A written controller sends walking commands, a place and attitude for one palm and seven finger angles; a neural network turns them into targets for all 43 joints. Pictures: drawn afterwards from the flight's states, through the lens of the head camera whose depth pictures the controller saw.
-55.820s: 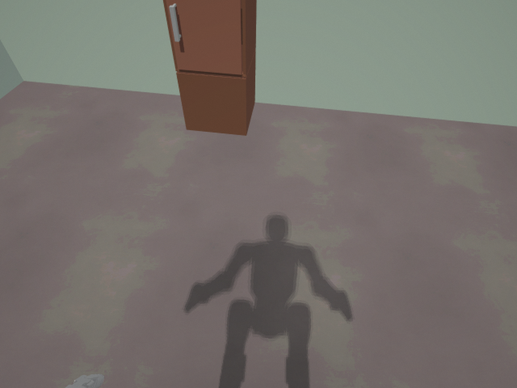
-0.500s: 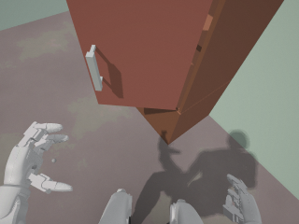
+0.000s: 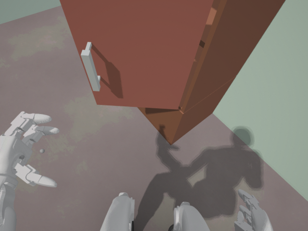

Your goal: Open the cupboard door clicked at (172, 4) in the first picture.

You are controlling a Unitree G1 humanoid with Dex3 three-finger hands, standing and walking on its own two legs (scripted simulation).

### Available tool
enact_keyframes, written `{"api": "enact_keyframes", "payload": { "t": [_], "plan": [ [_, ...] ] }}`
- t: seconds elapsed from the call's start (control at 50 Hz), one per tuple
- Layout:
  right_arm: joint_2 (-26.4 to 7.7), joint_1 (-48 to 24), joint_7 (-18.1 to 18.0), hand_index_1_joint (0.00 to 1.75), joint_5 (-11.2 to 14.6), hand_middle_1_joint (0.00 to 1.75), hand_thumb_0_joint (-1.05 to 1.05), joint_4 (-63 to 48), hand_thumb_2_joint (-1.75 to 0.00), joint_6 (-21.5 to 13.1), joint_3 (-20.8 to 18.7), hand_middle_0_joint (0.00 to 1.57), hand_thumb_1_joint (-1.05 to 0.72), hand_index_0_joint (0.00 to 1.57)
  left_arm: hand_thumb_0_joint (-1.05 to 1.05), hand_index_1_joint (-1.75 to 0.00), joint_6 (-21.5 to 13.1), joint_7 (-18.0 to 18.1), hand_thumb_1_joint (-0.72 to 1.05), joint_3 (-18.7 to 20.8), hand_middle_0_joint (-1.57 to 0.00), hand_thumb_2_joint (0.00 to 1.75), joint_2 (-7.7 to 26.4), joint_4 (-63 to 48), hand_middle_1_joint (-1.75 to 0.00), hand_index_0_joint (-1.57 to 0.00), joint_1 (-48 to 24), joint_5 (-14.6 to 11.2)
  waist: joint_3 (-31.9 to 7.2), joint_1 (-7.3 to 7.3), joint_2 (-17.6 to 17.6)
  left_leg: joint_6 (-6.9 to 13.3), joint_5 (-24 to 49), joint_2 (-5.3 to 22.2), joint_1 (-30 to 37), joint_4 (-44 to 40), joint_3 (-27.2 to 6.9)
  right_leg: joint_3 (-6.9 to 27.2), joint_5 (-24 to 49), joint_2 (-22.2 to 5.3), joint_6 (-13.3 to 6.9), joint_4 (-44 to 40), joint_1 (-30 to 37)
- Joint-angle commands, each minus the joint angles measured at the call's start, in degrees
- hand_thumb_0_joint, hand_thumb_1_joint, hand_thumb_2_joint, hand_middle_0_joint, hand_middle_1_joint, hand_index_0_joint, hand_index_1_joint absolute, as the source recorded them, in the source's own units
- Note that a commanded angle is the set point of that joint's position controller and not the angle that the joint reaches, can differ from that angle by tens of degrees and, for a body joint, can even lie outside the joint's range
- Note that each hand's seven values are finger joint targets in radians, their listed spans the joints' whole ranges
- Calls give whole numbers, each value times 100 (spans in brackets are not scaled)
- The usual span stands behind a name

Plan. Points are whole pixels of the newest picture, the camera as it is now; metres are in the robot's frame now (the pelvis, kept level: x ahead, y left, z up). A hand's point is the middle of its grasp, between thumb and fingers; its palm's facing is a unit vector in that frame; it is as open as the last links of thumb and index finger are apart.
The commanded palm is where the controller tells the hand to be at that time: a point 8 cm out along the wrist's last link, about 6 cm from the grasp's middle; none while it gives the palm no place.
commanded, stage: raise the hand with hooked fingers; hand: left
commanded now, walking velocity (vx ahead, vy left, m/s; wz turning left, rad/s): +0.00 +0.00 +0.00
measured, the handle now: (93, 68) +0.56 +0.23 +0.02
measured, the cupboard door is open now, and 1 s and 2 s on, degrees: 49 49 49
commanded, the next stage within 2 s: move the hooked fingers beside the handle in 0.32 s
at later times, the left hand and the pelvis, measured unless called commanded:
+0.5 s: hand (45, 151) +0.28 +0.27 +0.04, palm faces +0.03 -1.00 -0.04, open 14.0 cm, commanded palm +0.27 +0.32 +0.04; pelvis +0.00 -0.01 +0.00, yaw +0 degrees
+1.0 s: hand (52, 121) +0.36 +0.29 +0.03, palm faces +0.02 -1.00 -0.01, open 14.0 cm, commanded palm +0.35 +0.33 +0.03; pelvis -0.01 +0.00 -0.01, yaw -1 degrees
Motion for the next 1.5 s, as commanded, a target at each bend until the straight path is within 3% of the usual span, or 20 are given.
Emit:
{"api": "enact_keyframes", "payload": {
  "t": [0.0, 0.2, 0.24, 0.4, 0.46, 0.56, 0.6, 0.66, 0.74, 0.8, 0.86, 1.06, 1.1, 1.16, 1.18, 1.2, 1.24, 1.36, 1.42, 1.48],
  "plan": [
    [-912, 29, -52, 30, 39, 30, 0, -782, -90, -267, -428, 20, -90, 20, 0, -120, -421, 98, -50, 595, -30, 30, 1324, -1132, -120, -30, -580, -138, -1872, 134, 593, 18, 1244, -188, 1937, -1144, -183, 78, 916, 223, -207, -937, 535],
    [-890, 26, -65, 30, 36, 30, 0, -758, -90, -217, -421, 20, -90, 20, 0, -120, -482, 82, -50, 552, -30, 30, 1280, -1113, -120, -30, -571, -134, -1923, 103, 623, 22, 1353, -184, 1976, -1096, -159, 106, 1050, 227, -198, -931, 571],
    [-891, 24, -69, 30, 50, 30, 0, -767, -90, -198, -416, 20, -90, 20, 0, -120, -444, 69, -50, 539, -30, 30, 1245, -995, -120, -30, -562, -148, -1793, 70, 414, 42, 1222, -187, 1824, -1080, -140, 124, 971, 235, -181, -983, 605],
    [-873, -13, -84, 30, 43, 30, 0, -802, -90, -176, -383, 20, -90, 20, 0, -120, -452, 35, -50, 510, -30, 30, 1264, -1017, -120, -30, -745, -136, -1832, 90, 516, 47, 1158, -200, 1793, -1030, -117, 168, 930, 233, -193, -974, 641],
    [-895, 36, -140, 30, 34, 30, 0, -681, -90, -172, -357, 20, -90, 20, 0, -120, -497, 61, -50, 583, -30, 30, 1457, -800, -120, -30, -1467, -92, -1670, -54, 376, 66, 1018, -178, 1603, -889, -138, 194, 797, 264, -203, -920, 464],
    [-924, 37, -179, 30, 37, 30, 0, -620, -90, -176, -345, 20, -90, 20, 0, -120, -501, -94, -50, 493, -30, 30, 1484, -505, -120, -30, -1924, -57, -1915, -36, 618, 70, 1099, -173, 1743, -841, -134, 223, 850, 252, -229, -872, 384],
    [-944, 42, -160, 30, 37, 30, 0, -609, -90, -143, -355, 20, -90, 20, 0, -120, -438, -136, -50, 549, -30, 30, 1595, -399, -120, -30, -1856, 4, -2105, 55, 732, 42, 1277, -156, 1903, -907, -149, 195, 1000, 224, -232, -860, 454],
    [-962, 92, -163, 30, 38, 30, 0, -573, -90, -103, -342, 20, -90, 20, 0, -120, -326, -114, -50, 644, -30, 30, 1720, -97, -120, -30, -2193, 2, -2025, 2, 488, 70, 1265, -144, 1722, -837, -157, 196, 1003, 248, -225, -838, 438],
    [-998, 122, -146, 30, 34, 30, 0, -503, -90, -6, -339, 20, -90, 20, 0, -120, -302, -44, -50, 762, -30, 30, 1915, 339, -120, -30, -2642, 129, -1958, -32, 474, 63, 1096, -133, 1600, -845, -139, 196, 855, 233, -211, -836, 335],
    [-1001, 182, -115, 30, 20, 30, 0, -497, -90, 31, -343, 20, -90, 20, 0, -120, -379, -74, -50, 758, -30, 30, 1942, 470, -120, -30, -2793, 163, -2138, 2, 682, 36, 1220, -121, 1771, -856, -150, 186, 939, 237, -229, -794, 284],
    [-1027, 264, -110, 30, 14, 30, 0, -440, -90, 67, -351, 20, -90, 20, 0, -120, -446, -87, -50, 630, -30, 30, 1896, 584, -120, -30, -3245, 219, -2163, -125, 661, 46, 1255, -97, 1880, -828, -205, 141, 942, 265, -238, -732, 51],
    [-1140, 525, -89, 30, -43, 30, 0, -206, -90, 277, -356, 20, -90, 20, 0, -120, -576, 5, -50, 740, -30, 30, 2352, 1367, -120, -30, -4501, 509, -2444, -202, 835, 16, 1301, -65, 2036, -766, -329, 76, 888, 264, -266, -569, -325],
    [-1154, 568, -59, 30, -59, 30, 0, -185, -90, 346, -363, 20, -90, 20, 0, -120, -580, 23, -50, 811, -30, 30, 2444, 1507, -120, -30, -4435, 587, -2609, -140, 948, -15, 1506, -51, 2198, -779, -346, 69, 994, 252, -270, -558, -315],
    [-1167, 653, -38, 30, -64, 30, 0, -143, -90, 428, -351, 20, -90, 20, 0, -120, -555, 50, -50, 816, -30, 30, 2474, 1786, -120, -30, -4698, 612, -2540, -236, 763, 16, 1565, -39, 2080, -701, -359, 51, 1049, 282, -263, -524, -363],
    [-1187, 670, -32, 30, -71, 30, 0, -134, -90, 467, -362, 20, -90, 20, 0, -120, -561, 67, -50, 901, -30, 30, 2609, 1801, -120, -30, -4729, 674, -2653, -197, 828, 3, 1650, -20, 2138, -696, -352, 65, 1098, 267, -249, -519, -360],
    [-1153, 678, -13, 30, -64, 30, 0, -148, -90, 490, -362, 20, -90, 20, 0, -120, -536, 63, -50, 764, -30, 30, 2422, 1884, -120, -30, -4682, 681, -2654, -223, 896, 5, 1713, -29, 2174, -694, -343, 59, 1143, 261, -242, -531, -371],
    [-1180, 724, 5, 30, -81, 30, 0, -123, -90, 561, -364, 20, -90, 20, 0, -120, -533, 90, -50, 945, -30, 30, 2672, 2046, -120, -30, -4760, 745, -2644, -214, 781, 12, 1728, -22, 2034, -641, -343, 62, 1175, 267, -238, -502, -321],
    [-1193, 836, 4, 30, -115, 30, 0, -35, -90, 689, -339, 20, -90, 20, 0, -120, -709, 81, -50, 761, -30, 30, 2656, 2380, -120, -30, -5628, 864, -2628, -402, 971, 20, 1677, -8, 2136, -507, -408, 47, 1076, 294, -259, -395, -757],
    [-1217, 849, 16, 30, -129, 30, 0, 4, -90, 771, -332, 20, -90, 20, 0, -120, -719, 71, -50, 838, -30, 30, 2844, 2570, -120, -30, -5756, 938, -2766, -379, 1019, 25, 1695, -7, 2110, -475, -414, 59, 1088, 284, -250, -394, -694],
    [-1226, 896, 5, 30, -119, 30, 0, 22, -90, 851, -307, 20, -90, 20, 0, -120, -655, 51, -50, 966, -30, 30, 3056, 2882, -120, -30, -5850, 978, -2802, -420, 806, 77, 1764, -6, 1816, -317, -332, 120, 1238, 297, -220, -377, -552]
  ]
}}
